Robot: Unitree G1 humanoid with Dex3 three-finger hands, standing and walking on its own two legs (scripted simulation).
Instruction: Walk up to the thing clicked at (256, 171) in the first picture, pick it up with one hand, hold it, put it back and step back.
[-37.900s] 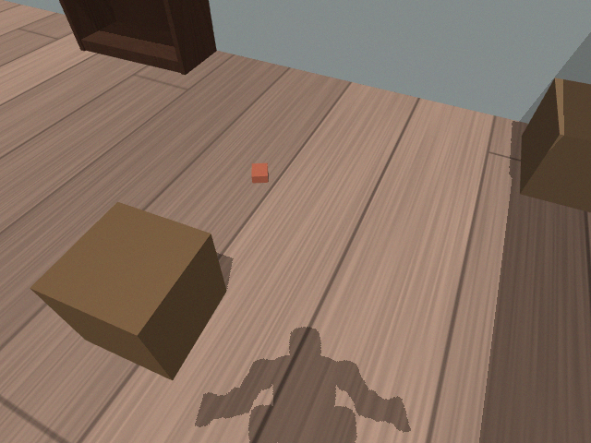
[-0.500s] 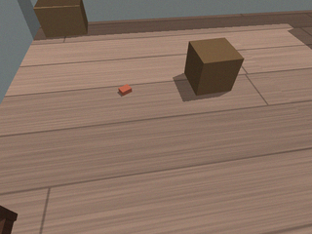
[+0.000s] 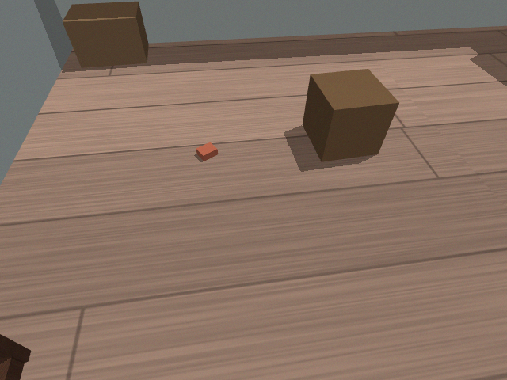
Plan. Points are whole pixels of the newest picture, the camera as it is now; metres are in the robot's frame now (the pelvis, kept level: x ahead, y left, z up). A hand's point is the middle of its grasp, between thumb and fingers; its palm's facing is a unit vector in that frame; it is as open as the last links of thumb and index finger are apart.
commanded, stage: stand
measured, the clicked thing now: (207, 151) +1.45 +0.28 -0.76
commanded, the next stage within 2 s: none
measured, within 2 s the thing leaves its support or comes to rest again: neither
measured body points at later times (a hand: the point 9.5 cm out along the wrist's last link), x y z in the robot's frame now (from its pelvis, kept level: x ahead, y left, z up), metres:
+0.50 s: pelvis +0.00 +0.00 +0.00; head +0.00 +0.00 +0.45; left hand +0.06 +0.30 -0.13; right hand +0.06 -0.30 -0.13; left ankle -0.01 +0.13 -0.75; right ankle +0.01 -0.14 -0.75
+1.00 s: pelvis +0.00 +0.00 +0.00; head +0.02 +0.00 +0.45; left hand +0.07 +0.30 -0.13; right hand +0.07 -0.30 -0.13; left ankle -0.01 +0.13 -0.75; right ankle +0.01 -0.14 -0.75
